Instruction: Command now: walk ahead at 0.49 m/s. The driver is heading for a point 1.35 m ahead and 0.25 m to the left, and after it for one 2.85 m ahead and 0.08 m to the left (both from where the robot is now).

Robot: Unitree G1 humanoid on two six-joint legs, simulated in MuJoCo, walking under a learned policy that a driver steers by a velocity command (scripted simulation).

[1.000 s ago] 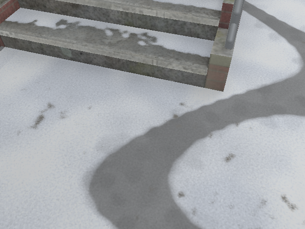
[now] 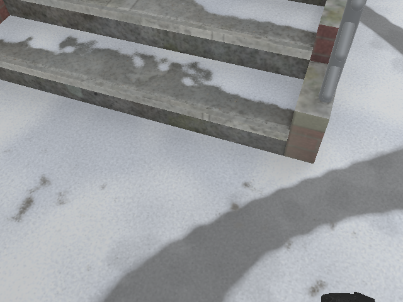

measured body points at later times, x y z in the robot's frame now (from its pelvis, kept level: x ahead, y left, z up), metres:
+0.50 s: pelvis +0.27 +0.00 +0.01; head +0.30 +0.00 +0.46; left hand +0.46 +0.21 -0.11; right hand +0.18 -0.23 -0.13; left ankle +0.17 +0.06 -0.73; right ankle +0.45 -0.14 -0.69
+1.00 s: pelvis +0.54 -0.03 +0.01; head +0.57 -0.04 +0.46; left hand +0.45 +0.19 -0.13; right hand +0.70 -0.25 -0.12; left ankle +0.68 +0.11 -0.68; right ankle +0.47 -0.11 -0.73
